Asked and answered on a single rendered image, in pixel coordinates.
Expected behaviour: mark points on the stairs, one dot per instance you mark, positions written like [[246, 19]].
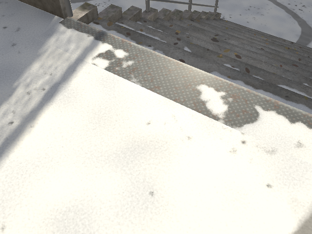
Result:
[[261, 62]]

